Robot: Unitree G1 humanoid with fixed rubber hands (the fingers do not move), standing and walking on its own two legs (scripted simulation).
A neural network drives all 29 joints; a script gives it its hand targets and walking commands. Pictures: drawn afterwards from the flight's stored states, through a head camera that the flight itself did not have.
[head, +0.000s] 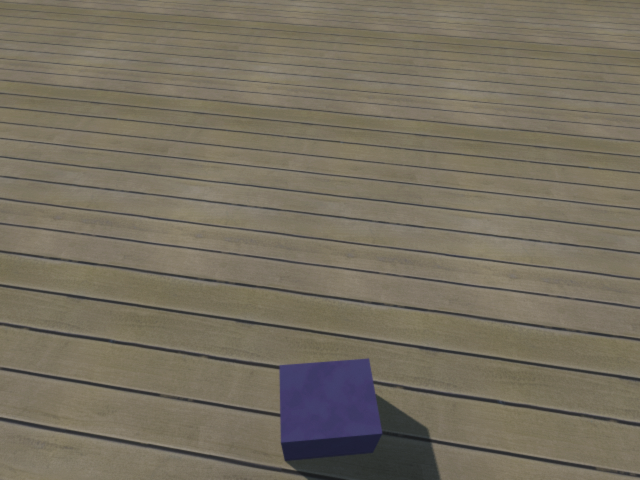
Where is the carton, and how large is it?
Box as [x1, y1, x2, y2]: [279, 359, 381, 460]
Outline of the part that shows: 368,359 279,365 281,444 285,460 365,453 373,451 381,435 381,428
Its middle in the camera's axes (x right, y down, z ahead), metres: +0.02 +0.48 +1.09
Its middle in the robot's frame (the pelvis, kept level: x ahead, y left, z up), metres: +0.42 -0.02 -0.67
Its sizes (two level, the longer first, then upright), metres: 0.253 0.197 0.198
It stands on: the floor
